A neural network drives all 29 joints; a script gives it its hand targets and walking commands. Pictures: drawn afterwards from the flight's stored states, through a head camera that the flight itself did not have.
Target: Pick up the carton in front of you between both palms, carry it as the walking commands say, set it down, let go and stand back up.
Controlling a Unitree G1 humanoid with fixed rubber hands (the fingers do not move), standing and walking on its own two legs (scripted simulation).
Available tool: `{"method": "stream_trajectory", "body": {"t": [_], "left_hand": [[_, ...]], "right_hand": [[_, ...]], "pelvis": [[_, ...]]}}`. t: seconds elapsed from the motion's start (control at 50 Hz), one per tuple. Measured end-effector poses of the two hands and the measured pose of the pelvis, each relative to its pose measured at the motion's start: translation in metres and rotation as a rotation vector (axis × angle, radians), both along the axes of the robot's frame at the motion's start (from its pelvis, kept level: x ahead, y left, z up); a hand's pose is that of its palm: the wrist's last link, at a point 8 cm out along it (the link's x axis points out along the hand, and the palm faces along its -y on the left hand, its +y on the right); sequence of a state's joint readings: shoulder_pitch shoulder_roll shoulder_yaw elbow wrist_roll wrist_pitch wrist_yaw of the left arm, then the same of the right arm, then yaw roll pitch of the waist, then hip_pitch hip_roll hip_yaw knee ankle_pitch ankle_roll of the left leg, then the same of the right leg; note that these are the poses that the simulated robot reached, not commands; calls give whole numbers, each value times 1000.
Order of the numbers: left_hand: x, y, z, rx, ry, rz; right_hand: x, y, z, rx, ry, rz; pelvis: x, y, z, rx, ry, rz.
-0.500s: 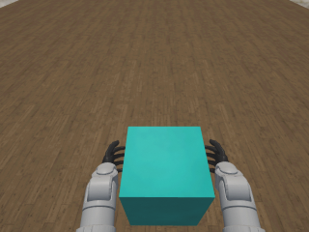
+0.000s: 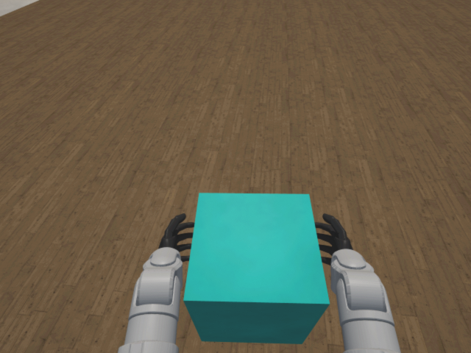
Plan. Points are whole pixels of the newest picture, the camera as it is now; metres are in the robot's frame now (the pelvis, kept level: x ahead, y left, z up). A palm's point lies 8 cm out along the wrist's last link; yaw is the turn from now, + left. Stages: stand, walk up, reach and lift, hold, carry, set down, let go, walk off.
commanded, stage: hold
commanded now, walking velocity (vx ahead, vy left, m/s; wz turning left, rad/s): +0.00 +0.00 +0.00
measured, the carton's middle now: (252, 271) +0.30 -0.01 -0.05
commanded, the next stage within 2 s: set down in 0.30 s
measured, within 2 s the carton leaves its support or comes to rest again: neither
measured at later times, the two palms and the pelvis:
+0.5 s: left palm (176, 255) +0.28 +0.13 +0.04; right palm (343, 238) +0.31 -0.17 +0.04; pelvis -0.01 -0.05 +0.00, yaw +5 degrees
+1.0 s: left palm (201, 275) +0.34 +0.11 -0.16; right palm (326, 276) +0.34 -0.19 -0.16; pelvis -0.04 -0.03 -0.08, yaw +5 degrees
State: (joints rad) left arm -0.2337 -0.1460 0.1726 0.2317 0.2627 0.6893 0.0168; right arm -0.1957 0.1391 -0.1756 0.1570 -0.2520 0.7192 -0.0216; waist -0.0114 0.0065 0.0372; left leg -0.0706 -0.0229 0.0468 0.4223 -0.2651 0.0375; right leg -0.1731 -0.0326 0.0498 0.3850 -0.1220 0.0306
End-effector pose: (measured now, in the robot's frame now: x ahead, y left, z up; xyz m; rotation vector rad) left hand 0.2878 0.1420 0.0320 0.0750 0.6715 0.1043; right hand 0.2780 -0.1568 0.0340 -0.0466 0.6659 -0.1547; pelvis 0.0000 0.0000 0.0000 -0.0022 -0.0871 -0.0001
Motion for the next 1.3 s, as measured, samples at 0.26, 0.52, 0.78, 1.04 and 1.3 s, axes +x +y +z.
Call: {"method": "stream_trajectory", "body": {"t": [0.26,0.52,0.78,1.04,1.3], "left_hand": [[-20,4,11,-1,-6,125],[-3,-15,6,-7,9,141],[36,-24,-86,20,64,49],[61,-30,-202,-52,-23,56],[85,-44,-265,-60,20,32]], "right_hand": [[17,5,9,17,-8,109],[35,-12,4,66,6,76],[49,-23,-91,37,57,18],[65,-29,-206,60,-35,-35],[82,-44,-264,62,6,-69]], "pelvis": [[-6,-28,2,0,-45,81],[-10,-54,-4,0,-30,97],[-24,-47,-26,-10,231,91],[-42,-29,-96,-15,631,88],[-48,-29,-156,-24,778,94]]}}
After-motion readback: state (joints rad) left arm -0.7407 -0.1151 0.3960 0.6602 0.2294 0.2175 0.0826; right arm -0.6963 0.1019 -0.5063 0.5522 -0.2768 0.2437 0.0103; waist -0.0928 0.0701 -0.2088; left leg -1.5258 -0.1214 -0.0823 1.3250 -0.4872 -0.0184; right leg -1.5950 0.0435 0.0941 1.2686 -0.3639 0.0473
